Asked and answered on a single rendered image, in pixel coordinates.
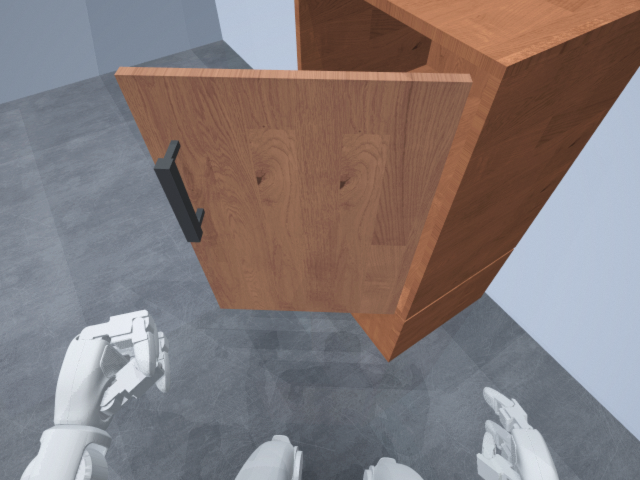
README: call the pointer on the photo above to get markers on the robot left thigh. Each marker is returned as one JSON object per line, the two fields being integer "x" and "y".
{"x": 273, "y": 460}

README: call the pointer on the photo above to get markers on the robot left hand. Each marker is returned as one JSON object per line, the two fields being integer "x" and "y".
{"x": 84, "y": 395}

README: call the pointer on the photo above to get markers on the cupboard door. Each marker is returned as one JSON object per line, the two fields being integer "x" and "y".
{"x": 316, "y": 185}

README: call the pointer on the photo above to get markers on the left robot shin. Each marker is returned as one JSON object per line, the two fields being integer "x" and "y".
{"x": 281, "y": 438}

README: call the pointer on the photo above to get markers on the robot right hand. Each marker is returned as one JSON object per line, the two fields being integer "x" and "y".
{"x": 525, "y": 455}

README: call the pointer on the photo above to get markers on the handle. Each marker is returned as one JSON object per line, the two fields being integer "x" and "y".
{"x": 173, "y": 186}

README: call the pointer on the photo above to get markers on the left robot forearm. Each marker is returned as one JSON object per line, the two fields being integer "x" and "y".
{"x": 70, "y": 452}

